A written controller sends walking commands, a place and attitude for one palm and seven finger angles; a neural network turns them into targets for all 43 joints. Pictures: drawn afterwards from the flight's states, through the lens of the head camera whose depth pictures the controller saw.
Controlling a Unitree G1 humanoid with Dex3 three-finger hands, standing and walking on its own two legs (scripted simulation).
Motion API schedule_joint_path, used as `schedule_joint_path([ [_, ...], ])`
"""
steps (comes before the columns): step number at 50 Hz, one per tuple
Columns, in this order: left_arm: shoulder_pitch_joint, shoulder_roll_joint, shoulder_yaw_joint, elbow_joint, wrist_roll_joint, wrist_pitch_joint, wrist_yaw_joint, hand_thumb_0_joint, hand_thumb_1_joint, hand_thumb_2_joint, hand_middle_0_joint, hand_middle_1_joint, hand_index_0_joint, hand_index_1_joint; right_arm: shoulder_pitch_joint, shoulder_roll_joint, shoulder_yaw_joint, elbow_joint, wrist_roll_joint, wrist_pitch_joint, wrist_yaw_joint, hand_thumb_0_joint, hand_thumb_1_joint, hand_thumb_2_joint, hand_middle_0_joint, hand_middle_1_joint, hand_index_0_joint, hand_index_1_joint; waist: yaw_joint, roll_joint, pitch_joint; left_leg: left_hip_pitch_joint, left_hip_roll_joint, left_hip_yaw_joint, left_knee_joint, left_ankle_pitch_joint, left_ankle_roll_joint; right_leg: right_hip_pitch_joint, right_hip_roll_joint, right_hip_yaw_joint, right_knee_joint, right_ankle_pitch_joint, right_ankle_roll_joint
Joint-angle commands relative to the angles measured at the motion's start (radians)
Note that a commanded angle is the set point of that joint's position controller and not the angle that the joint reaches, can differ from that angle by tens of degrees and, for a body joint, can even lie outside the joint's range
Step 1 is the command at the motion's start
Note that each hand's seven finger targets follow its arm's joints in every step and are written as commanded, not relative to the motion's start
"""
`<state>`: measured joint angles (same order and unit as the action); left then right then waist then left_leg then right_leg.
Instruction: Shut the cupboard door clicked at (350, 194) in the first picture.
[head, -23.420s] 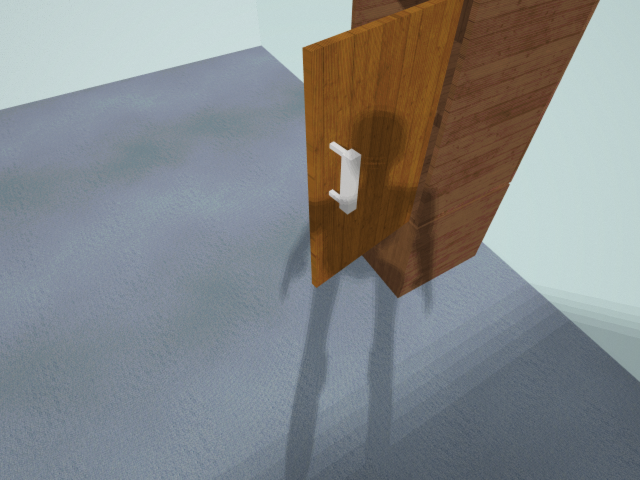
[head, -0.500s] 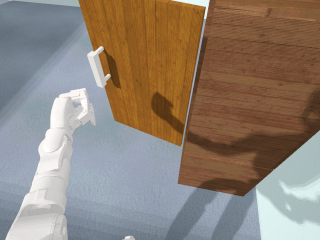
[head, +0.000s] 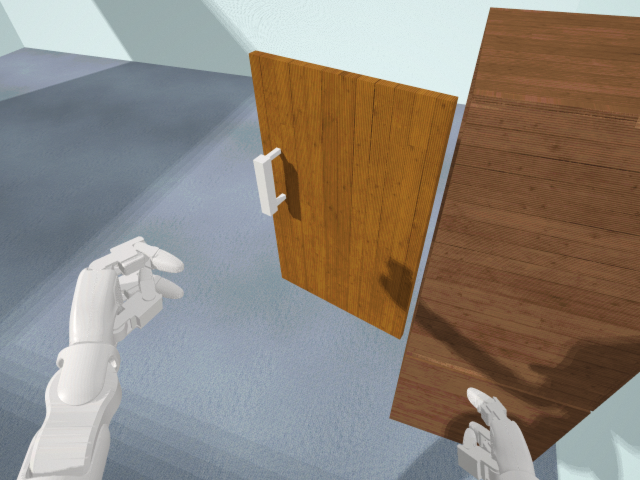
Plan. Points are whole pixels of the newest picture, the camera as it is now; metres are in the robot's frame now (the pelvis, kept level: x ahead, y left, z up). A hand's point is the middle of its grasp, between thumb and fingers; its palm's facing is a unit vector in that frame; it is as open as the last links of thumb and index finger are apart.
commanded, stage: draw the hand back to the body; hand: left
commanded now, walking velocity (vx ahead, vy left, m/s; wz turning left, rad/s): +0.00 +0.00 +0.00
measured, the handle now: (272, 181) +0.65 +0.17 +0.01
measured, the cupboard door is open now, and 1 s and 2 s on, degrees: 77 77 77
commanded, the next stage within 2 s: step back with the hand held close in 0.74 s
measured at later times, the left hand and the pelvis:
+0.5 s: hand (69, 341) +0.19 +0.25 +0.17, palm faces +0.48 -0.76 -0.44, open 7.0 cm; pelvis +0.01 -0.02 +0.00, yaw +0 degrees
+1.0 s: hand (84, 328) +0.21 +0.25 +0.16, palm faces +0.43 -0.78 -0.47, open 7.4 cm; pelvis +0.01 -0.01 +0.00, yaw +0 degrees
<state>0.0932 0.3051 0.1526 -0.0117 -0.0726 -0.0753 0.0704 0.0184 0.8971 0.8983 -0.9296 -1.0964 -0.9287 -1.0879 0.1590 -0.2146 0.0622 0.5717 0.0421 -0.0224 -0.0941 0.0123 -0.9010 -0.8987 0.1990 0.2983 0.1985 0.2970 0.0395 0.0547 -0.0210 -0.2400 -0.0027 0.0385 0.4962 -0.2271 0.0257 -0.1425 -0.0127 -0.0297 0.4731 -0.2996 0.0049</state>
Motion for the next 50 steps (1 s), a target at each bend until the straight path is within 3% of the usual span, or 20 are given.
schedule_joint_path([
  [1, -0.150, 0.154, 0.096, -0.290, -0.004, -0.048, 0.024, 0.000, 0.900, 0.900, -0.668, -0.810, -0.668, -0.810, -0.099, -0.111, -0.046, -0.128, -0.014, -0.046, -0.005, 0.000, -0.900, -0.900, 0.200, 0.300, 0.200, 0.300, -0.013, 0.010, -0.087, 0.180, 0.032, -0.041, -0.138, 0.117, -0.008, -0.035, 0.020, -0.005, -0.119, 0.160, -0.028],
  [8, 0.051, 0.213, 0.213, -0.440, -0.003, -0.048, 0.033, 0.000, 0.900, 0.900, -0.475, -0.600, -0.475, -0.600, -0.113, -0.104, -0.053, -0.132, -0.027, -0.059, 0.008, 0.000, -0.900, -0.900, 0.200, 0.300, 0.200, 0.300, 0.014, 0.006, -0.125, 0.208, 0.023, -0.024, -0.135, 0.217, -0.006, 0.042, 0.014, -0.006, -0.126, 0.257, -0.023],
  [9, 0.105, 0.243, 0.246, -0.444, -0.003, -0.045, 0.037, 0.000, 0.900, 0.900, -0.447, -0.570, -0.447, -0.570, -0.114, -0.111, -0.057, -0.129, -0.029, -0.060, 0.009, 0.000, -0.900, -0.900, 0.200, 0.300, 0.200, 0.300, 0.022, -0.010, -0.121, 0.201, 0.024, -0.020, -0.129, 0.231, -0.004, 0.053, 0.013, -0.002, -0.132, 0.272, -0.022],
  [12, 0.149, 0.246, 0.271, -0.525, -0.002, -0.053, 0.038, 0.000, 0.900, 0.900, -0.365, -0.480, -0.365, -0.480, -0.121, -0.102, -0.058, -0.131, -0.027, -0.067, 0.012, 0.000, -0.900, -0.900, 0.200, 0.300, 0.200, 0.300, 0.023, 0.016, -0.104, 0.203, 0.020, -0.012, -0.125, 0.231, -0.004, 0.037, 0.011, -0.003, -0.138, 0.272, -0.018],
  [14, 0.238, 0.253, 0.301, -0.511, -0.006, -0.049, 0.041, 0.000, 0.900, 0.900, -0.310, -0.420, -0.310, -0.420, -0.117, -0.105, -0.064, -0.122, -0.031, -0.074, 0.013, 0.000, -0.900, -0.900, 0.200, 0.300, 0.200, 0.300, 0.028, 0.002, -0.058, 0.179, 0.022, -0.009, -0.122, 0.228, -0.002, 0.032, 0.008, -0.002, -0.147, 0.272, -0.016],
  [18, 0.310, 0.260, 0.340, -0.578, -0.008, -0.065, 0.045, 0.000, 0.900, 0.900, -0.200, -0.300, -0.200, -0.300, -0.117, -0.097, -0.073, -0.122, -0.028, -0.089, 0.013, 0.000, -0.900, -0.900, 0.200, 0.300, 0.200, 0.300, 0.030, 0.010, -0.047, 0.189, 0.022, 0.000, -0.116, 0.210, 0.003, 0.010, 0.006, 0.000, -0.151, 0.253, -0.012],
  [21, 0.285, 0.217, 0.297, -0.509, -0.004, -0.056, 0.042, 0.000, 0.900, 0.900, -0.200, -0.300, -0.200, -0.300, -0.103, -0.107, -0.076, -0.105, -0.030, -0.097, 0.009, 0.000, -0.900, -0.900, 0.200, 0.300, 0.200, 0.300, 0.015, -0.046, 0.005, 0.178, 0.023, 0.000, -0.121, 0.190, 0.009, -0.024, 0.004, 0.000, -0.157, 0.232, -0.005],
  [24, 0.226, 0.210, 0.276, -0.484, 0.000, -0.056, 0.042, 0.000, 0.900, 0.900, -0.200, -0.300, -0.200, -0.300, -0.102, -0.116, -0.083, -0.094, -0.028, -0.100, 0.001, 0.000, -0.900, -0.900, 0.200, 0.300, 0.200, 0.300, 0.007, -0.051, 0.040, 0.184, 0.021, 0.000, -0.127, 0.143, 0.014, -0.057, 0.002, 0.010, -0.184, 0.171, -0.002],
  [30, 0.232, 0.254, 0.313, -0.549, 0.001, -0.074, 0.050, 0.000, 0.900, 0.900, -0.200, -0.300, -0.200, -0.300, -0.118, -0.106, -0.079, -0.101, -0.033, -0.114, -0.008, 0.000, -0.900, -0.900, 0.200, 0.300, 0.200, 0.300, 0.032, -0.022, -0.063, 0.207, 0.010, 0.001, -0.122, 0.178, 0.020, 0.011, -0.006, 0.019, -0.163, 0.216, -0.003],
  [32, 0.255, 0.265, 0.330, -0.572, 0.003, -0.080, 0.054, 0.000, 0.900, 0.900, -0.200, -0.300, -0.200, -0.300, -0.119, -0.102, -0.078, -0.102, -0.036, -0.121, -0.006, 0.000, -0.900, -0.900, 0.200, 0.300, 0.200, 0.300, 0.038, 0.014, -0.087, 0.210, 0.008, 0.004, -0.115, 0.202, 0.016, 0.028, -0.006, 0.017, -0.154, 0.252, -0.006],
  [35, 0.280, 0.255, 0.327, -0.572, 0.002, -0.076, 0.052, 0.000, 0.900, 0.900, -0.200, -0.300, -0.200, -0.300, -0.116, -0.094, -0.072, -0.097, -0.035, -0.121, -0.003, 0.000, -0.900, -0.900, 0.200, 0.300, 0.200, 0.300, 0.035, 0.034, -0.047, 0.196, 0.011, 0.006, -0.112, 0.231, 0.011, 0.023, -0.006, 0.014, -0.153, 0.292, -0.007],
  [39, 0.306, 0.240, 0.328, -0.497, -0.005, -0.065, 0.043, 0.000, 0.900, 0.900, -0.200, -0.300, -0.200, -0.300, -0.113, -0.099, -0.077, -0.092, -0.032, -0.110, 0.000, 0.000, -0.900, -0.900, 0.200, 0.300, 0.200, 0.300, 0.029, -0.034, 0.026, 0.179, 0.020, 0.008, -0.122, 0.206, 0.010, -0.016, 0.002, 0.014, -0.179, 0.260, -0.002],
  [43, 0.288, 0.229, 0.318, -0.505, -0.007, -0.066, 0.038, 0.000, 0.900, 0.900, -0.200, -0.300, -0.200, -0.300, -0.108, -0.101, -0.081, -0.102, -0.032, -0.100, 0.001, 0.000, -0.900, -0.900, 0.200, 0.300, 0.200, 0.300, 0.028, -0.030, -0.008, 0.191, 0.021, 0.011, -0.126, 0.209, 0.013, -0.002, 0.000, 0.012, -0.166, 0.260, 0.000],
  [44, 0.118, 0.390, 0.451, -0.531, 0.003, -0.112, 0.056, 0.000, 0.900, 0.900, -0.200, -0.300, -0.200, -0.300, -0.095, -0.119, -0.077, -0.128, -0.010, -0.074, 0.007, 0.000, -0.900, -0.900, 0.200, 0.300, 0.200, 0.300, -0.014, 0.021, 0.084, 0.131, 0.030, -0.004, -0.079, 0.127, 0.016, -0.090, -0.052, 0.090, -0.232, 0.299, 0.006],
  [45, 0.260, 0.283, 0.363, -0.479, 0.003, -0.115, 0.045, 0.000, 0.900, 0.900, -0.200, -0.300, -0.200, -0.300, -0.113, -0.118, -0.090, -0.105, -0.024, -0.062, 0.006, 0.000, -0.900, -0.900, 0.200, 0.300, 0.200, 0.300, -0.012, -0.064, 0.014, 0.104, 0.037, -0.021, -0.025, 0.131, 0.021, -0.090, -0.088, 0.093, -0.209, 0.341, 0.005],
  [46, 0.300, 0.261, 0.330, -0.481, 0.005, -0.111, 0.043, 0.000, 0.900, 0.900, -0.200, -0.300, -0.200, -0.300, -0.118, -0.122, -0.094, -0.107, -0.027, -0.051, 0.008, 0.000, -0.900, -0.900, 0.200, 0.300, 0.200, 0.300, -0.015, -0.091, -0.005, 0.108, 0.034, -0.012, -0.002, 0.135, 0.022, -0.100, -0.105, 0.112, -0.204, 0.402, 0.011],
  [47, 0.308, 0.252, 0.317, -0.488, 0.007, -0.110, 0.042, 0.000, 0.900, 0.900, -0.200, -0.300, -0.200, -0.300, -0.111, -0.120, -0.097, -0.117, -0.024, -0.039, 0.010, 0.000, -0.900, -0.900, 0.200, 0.300, 0.200, 0.300, -0.017, -0.112, -0.024, 0.101, 0.031, -0.008, 0.008, 0.137, 0.020, -0.084, -0.112, 0.102, -0.189, 0.440, 0.014],
  [50, 0.356, 0.273, 0.337, -0.546, 0.007, -0.118, 0.055, 0.000, 0.900, 0.900, -0.200, -0.300, -0.200, -0.300, -0.103, -0.122, -0.106, -0.132, -0.021, -0.016, 0.003, 0.000, -0.900, -0.900, 0.200, 0.300, 0.200, 0.300, -0.024, -0.062, -0.123, 0.110, 0.043, -0.012, -0.012, 0.222, 0.016, -0.037, -0.110, 0.076, -0.117, 0.498, 0.004],
])
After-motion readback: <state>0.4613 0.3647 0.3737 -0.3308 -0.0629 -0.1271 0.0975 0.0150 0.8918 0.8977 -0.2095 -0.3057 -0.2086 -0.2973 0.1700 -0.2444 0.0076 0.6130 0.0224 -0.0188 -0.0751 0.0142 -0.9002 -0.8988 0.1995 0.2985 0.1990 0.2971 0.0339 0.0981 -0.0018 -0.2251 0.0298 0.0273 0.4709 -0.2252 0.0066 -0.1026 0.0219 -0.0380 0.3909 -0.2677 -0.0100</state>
